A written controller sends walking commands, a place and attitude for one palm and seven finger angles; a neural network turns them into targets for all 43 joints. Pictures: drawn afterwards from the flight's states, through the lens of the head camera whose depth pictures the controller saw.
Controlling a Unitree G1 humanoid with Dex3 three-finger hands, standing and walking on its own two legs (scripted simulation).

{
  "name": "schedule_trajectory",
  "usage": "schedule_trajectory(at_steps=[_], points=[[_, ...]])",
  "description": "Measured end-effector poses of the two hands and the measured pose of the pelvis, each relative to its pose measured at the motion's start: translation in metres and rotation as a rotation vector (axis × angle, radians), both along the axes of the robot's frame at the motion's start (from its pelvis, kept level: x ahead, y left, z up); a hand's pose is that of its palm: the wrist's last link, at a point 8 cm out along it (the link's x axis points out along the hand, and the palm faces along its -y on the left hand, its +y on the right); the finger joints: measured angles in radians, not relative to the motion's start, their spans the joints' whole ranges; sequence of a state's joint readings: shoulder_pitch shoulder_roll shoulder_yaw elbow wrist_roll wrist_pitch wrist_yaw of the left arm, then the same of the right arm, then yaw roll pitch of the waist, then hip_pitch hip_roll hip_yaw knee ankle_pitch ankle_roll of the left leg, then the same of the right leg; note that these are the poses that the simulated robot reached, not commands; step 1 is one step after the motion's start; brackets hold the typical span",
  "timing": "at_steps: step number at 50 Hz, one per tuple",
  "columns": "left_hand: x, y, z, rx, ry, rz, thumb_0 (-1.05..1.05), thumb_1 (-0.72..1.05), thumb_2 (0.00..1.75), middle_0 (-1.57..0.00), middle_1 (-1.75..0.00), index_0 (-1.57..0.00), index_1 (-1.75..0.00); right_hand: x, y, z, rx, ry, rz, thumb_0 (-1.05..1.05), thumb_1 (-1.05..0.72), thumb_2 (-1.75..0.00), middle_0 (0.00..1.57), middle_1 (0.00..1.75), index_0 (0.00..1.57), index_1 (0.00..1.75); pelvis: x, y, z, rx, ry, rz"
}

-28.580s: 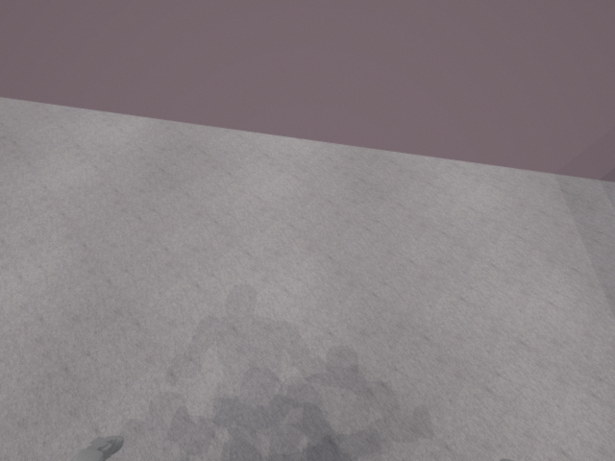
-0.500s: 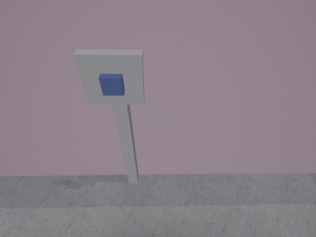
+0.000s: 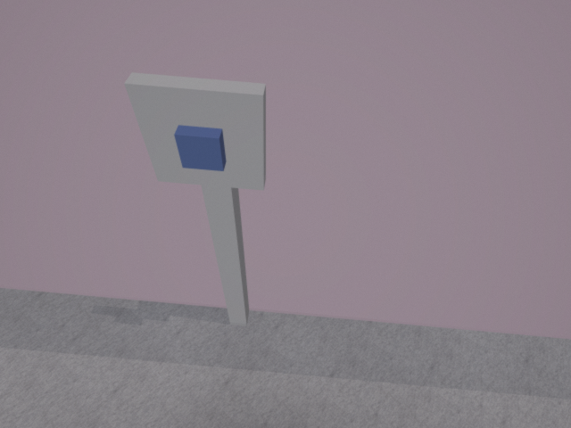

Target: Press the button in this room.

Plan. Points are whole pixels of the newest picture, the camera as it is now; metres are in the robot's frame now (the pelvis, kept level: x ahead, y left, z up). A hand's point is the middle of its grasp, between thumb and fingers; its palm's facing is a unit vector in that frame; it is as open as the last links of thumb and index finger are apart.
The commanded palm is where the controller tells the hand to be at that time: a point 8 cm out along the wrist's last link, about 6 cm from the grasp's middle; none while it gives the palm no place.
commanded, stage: come to a stop and stand still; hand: left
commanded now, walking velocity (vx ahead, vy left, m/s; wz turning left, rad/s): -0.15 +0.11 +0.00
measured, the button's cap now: (202, 147) +0.50 +0.18 +0.10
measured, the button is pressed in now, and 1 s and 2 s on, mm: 0 0 0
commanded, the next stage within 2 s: look again from close up in 1.00 s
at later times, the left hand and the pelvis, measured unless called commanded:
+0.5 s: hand out of the picture +0.01 +0.20 -0.17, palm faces -0.01 -0.97 -0.26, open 7.3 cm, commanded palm none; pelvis -0.01 +0.01 +0.00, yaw -3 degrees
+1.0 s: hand out of the picture +0.02 +0.23 -0.16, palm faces -0.05 -0.98 -0.19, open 7.3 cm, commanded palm none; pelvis -0.03 +0.05 +0.01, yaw -2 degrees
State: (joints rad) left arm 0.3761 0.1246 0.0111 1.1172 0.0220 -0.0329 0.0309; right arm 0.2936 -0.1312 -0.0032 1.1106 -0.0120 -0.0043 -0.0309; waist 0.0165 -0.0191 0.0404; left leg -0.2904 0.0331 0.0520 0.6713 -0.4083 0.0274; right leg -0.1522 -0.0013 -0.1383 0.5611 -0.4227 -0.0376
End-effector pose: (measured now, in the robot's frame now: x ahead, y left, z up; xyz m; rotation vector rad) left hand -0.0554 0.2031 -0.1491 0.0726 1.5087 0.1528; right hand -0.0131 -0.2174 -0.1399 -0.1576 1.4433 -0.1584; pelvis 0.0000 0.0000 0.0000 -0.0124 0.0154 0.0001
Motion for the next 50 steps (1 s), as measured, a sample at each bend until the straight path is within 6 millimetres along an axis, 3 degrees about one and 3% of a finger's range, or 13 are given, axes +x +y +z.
schedule_trajectory(at_steps=[4, 10, 15, 20, 24, 27, 32, 36, 45, 50], points=[[0.002, -0.009, -0.002, -0.025, 0.05, 0.018, 0.0, 0.91, 0.9, -0.2, -0.3, -0.2, -0.3, 0.037, -0.008, 0.006, -0.038, -0.075, 0.012, 0.01, -0.93, -0.9, 0.2, 0.3, 0.2, 0.29, 0.012, 0.0, 0.002, 0.016, -0.008, -0.01], [0.037, -0.006, 0.007, 0.025, -0.029, 0.005, 0.0, 0.91, 0.9, -0.2, -0.3, -0.2, -0.3, 0.072, -0.014, 0.005, -0.017, -0.147, 0.02, 0.01, -0.92, -0.9, 0.2, 0.3, 0.2, 0.29, 0.014, -0.007, 0.006, 0.037, 0.002, -0.019], [0.061, 0.009, 0.016, 0.094, -0.119, -0.038, 0.0, 0.91, 0.9, -0.2, -0.3, -0.2, -0.3, 0.085, -0.016, 0.002, 0.014, -0.189, 0.018, 0.01, -0.91, -0.9, 0.2, 0.3, 0.2, 0.29, 0.005, -0.012, 0.006, 0.055, 0.007, -0.022], [0.061, 0.023, 0.02, 0.124, -0.152, -0.048, 0.0, 0.91, 0.9, -0.2, -0.3, -0.2, -0.3, 0.093, -0.011, 0.005, 0.022, -0.214, 0.028, 0.01, -0.91, -0.9, 0.2, 0.3, 0.2, 0.29, -0.002, -0.006, 0.006, 0.045, -0.01, -0.026], [0.062, 0.041, 0.018, 0.122, -0.168, -0.1, 0.0, 0.91, 0.9, -0.2, -0.3, -0.2, -0.3, 0.101, -0.005, 0.01, 0.015, -0.337, 0.002, 0.01, -0.91, -0.9, 0.2, 0.3, 0.2, 0.29, -0.007, 0.01, 0.001, 0.011, -0.03, -0.059], [0.073, 0.058, 0.013, 0.14, -0.203, -0.114, 0.0, 0.91, 0.9, -0.2, -0.3, -0.2, -0.3, 0.091, 0.0, 0.007, 0.002, -0.38, -0.005, 0.0, -0.91, -0.9, 0.2, 0.3, 0.2, 0.29, -0.012, 0.018, -0.007, 0.024, -0.049, -0.061], [0.091, 0.071, 0.022, 0.163, -0.315, -0.13, 0.0, 0.91, 0.9, -0.2, -0.3, -0.2, -0.3, 0.059, 0.009, -0.004, 0.015, -0.325, 0.019, 0.0, -0.91, -0.9, 0.2, 0.3, 0.2, 0.29, -0.028, 0.026, -0.01, 0.036, -0.067, -0.055], [0.088, 0.073, 0.03, 0.147, -0.339, -0.149, 0.0, 0.91, 0.9, -0.2, -0.3, -0.2, -0.3, 0.033, 0.018, -0.005, 0.033, -0.265, 0.0, 0.01, -0.91, -0.9, 0.2, 0.3, 0.2, 0.29, -0.032, 0.032, -0.004, 0.018, -0.057, -0.043], [0.085, 0.075, 0.021, 0.072, -0.287, -0.166, 0.0, 0.91, 0.9, -0.2, -0.3, -0.2, -0.3, -0.04, 0.032, 0.01, -0.009, -0.103, -0.048, 0.01, -0.91, -0.9, 0.2, 0.3, 0.2, 0.29, -0.034, 0.046, 0.006, 0.004, -0.022, -0.044], [0.068, 0.073, 0.018, 0.049, -0.229, -0.145, 0.0, 0.91, 0.9, -0.2, -0.3, -0.2, -0.3, -0.054, 0.036, 0.014, -0.016, -0.036, -0.048, 0.01, -0.91, -0.9, 0.2, 0.3, 0.2, 0.3, -0.033, 0.048, 0.01, 0.006, -0.014, -0.04]])
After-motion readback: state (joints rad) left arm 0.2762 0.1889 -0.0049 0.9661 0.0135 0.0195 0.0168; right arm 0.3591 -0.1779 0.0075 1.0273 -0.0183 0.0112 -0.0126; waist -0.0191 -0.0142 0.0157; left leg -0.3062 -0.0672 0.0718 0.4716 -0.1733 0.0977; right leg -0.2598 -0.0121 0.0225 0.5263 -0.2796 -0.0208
